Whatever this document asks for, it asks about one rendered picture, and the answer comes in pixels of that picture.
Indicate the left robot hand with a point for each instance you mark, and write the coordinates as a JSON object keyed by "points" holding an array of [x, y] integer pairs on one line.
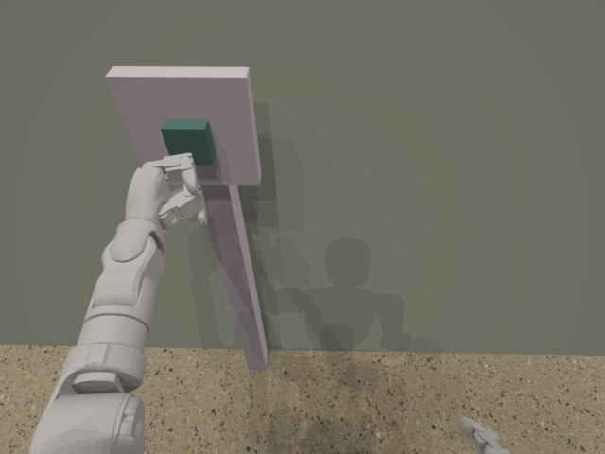
{"points": [[150, 199]]}

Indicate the left robot forearm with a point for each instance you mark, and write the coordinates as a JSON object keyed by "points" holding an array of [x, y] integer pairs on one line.
{"points": [[109, 356]]}

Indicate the panel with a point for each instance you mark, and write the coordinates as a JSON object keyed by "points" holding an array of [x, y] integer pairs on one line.
{"points": [[146, 96]]}

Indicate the left robot upper arm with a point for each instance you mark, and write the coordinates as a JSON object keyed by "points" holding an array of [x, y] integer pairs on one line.
{"points": [[100, 423]]}

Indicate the button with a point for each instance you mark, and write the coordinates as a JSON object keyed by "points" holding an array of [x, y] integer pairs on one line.
{"points": [[189, 136]]}

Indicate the right robot hand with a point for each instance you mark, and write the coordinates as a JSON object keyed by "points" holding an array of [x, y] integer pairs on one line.
{"points": [[484, 439]]}

